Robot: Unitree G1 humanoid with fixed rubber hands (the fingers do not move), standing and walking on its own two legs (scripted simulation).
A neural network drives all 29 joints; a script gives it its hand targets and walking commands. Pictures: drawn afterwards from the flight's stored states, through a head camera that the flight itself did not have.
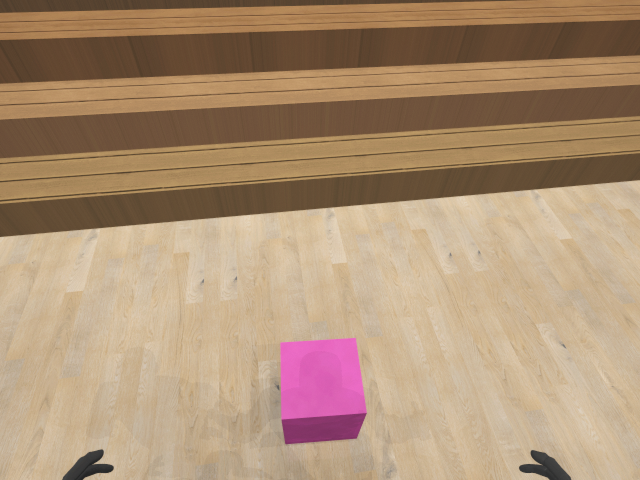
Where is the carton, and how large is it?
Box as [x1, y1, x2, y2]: [280, 338, 366, 443]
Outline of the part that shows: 355,338 280,342 281,419 285,443 356,438 365,416 366,410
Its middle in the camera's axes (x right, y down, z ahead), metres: +0.00 +0.44 +1.11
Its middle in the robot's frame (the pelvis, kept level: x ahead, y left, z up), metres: +0.44 -0.01 -0.66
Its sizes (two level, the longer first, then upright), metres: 0.210 0.200 0.250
